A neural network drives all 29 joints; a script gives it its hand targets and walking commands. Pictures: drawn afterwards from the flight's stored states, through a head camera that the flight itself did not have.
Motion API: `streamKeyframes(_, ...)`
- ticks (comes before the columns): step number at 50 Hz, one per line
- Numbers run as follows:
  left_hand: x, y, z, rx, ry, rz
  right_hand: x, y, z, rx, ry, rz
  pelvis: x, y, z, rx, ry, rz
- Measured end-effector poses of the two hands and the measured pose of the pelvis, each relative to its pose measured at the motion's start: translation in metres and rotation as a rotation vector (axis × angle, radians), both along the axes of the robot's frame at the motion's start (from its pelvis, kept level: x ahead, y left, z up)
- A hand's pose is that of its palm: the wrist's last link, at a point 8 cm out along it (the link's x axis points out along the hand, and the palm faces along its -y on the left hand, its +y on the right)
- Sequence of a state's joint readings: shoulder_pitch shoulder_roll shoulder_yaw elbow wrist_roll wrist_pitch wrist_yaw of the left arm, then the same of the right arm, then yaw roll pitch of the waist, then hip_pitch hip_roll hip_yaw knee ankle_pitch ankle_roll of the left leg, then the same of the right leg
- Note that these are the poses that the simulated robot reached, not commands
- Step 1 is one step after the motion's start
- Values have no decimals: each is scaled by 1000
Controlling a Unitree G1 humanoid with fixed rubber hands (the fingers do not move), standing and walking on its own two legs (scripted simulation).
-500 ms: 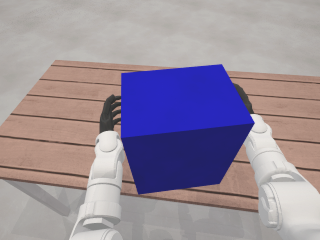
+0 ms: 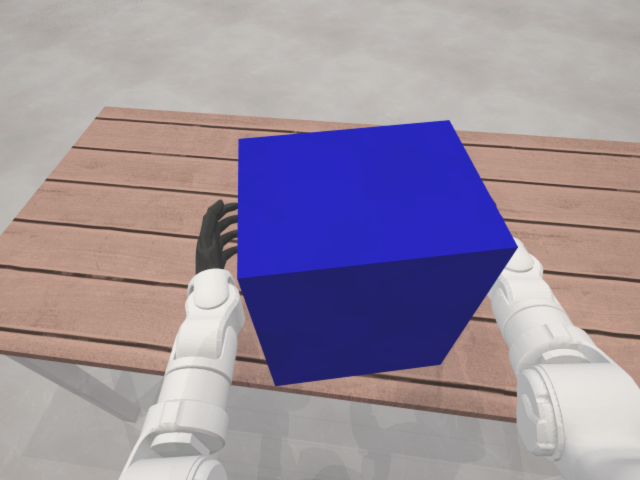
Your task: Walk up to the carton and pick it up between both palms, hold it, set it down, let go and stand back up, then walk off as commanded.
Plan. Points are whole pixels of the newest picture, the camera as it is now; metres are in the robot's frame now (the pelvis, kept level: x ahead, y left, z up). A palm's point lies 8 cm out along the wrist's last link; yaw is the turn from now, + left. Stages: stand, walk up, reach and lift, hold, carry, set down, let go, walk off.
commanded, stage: set down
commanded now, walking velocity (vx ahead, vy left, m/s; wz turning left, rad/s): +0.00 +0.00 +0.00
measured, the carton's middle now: (353, 267) +0.39 +0.02 +0.04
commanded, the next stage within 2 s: none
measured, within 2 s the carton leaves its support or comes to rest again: neither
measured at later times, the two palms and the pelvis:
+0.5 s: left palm (193, 302) +0.31 +0.20 +0.05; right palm (520, 264) +0.41 -0.18 +0.06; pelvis -0.02 -0.01 +0.00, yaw +0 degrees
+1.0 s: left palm (179, 339) +0.26 +0.21 +0.05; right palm (542, 318) +0.35 -0.21 +0.03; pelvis -0.03 -0.01 +0.00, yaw +0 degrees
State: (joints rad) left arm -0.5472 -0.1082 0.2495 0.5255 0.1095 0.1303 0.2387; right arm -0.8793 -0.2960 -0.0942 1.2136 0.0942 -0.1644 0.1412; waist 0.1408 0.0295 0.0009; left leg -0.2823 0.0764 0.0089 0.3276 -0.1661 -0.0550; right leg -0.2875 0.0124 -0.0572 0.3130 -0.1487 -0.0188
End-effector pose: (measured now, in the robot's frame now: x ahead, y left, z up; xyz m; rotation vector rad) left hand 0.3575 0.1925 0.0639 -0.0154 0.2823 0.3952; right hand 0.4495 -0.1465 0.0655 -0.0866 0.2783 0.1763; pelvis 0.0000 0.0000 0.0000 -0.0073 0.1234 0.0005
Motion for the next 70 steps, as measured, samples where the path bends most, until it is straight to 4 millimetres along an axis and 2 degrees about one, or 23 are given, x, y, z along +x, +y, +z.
streamKeyframes(8,0,7,3,11,-8,1,0,3,5,38,-22,-5,1,1,0,-2,1,-2)
streamKeyframes(15,-18,6,-4,16,23,-8,-6,-9,14,42,-46,-23,-4,-1,0,-2,-5,-4)
streamKeyframes(20,-36,8,-14,4,47,1,-20,-27,7,28,-18,-39,-12,-4,-1,-2,-17,-6)
streamKeyframes(24,-47,11,-11,-1,33,10,-36,-37,0,25,-7,-37,-17,-5,-1,-3,-25,-7)
streamKeyframes(35,-62,17,-2,16,8,12,-62,-43,-5,31,5,-7,-28,-5,-1,-3,-41,-8)
streamKeyframes(43,-73,13,-5,12,1,8,-74,-50,-18,22,21,-6,-28,-5,-1,-3,-41,-8)
streamKeyframes(49,-90,15,-17,4,27,23,-92,-65,-31,1,22,-20,-28,-5,-1,-3,-41,-8)
streamKeyframes(56,-103,15,-21,14,29,25,-114,-79,-43,-2,34,-28,-30,-5,-1,-3,-43,-8)
streamKeyframes(62,-104,12,-12,19,-9,13,-127,-84,-42,-2,2,-19,-29,-5,-1,-2,-43,-8)
streamKeyframes(70,-123,8,-23,-3,16,16,-149,-93,-48,-18,18,-21,-29,-5,-1,-3,-43,-8)
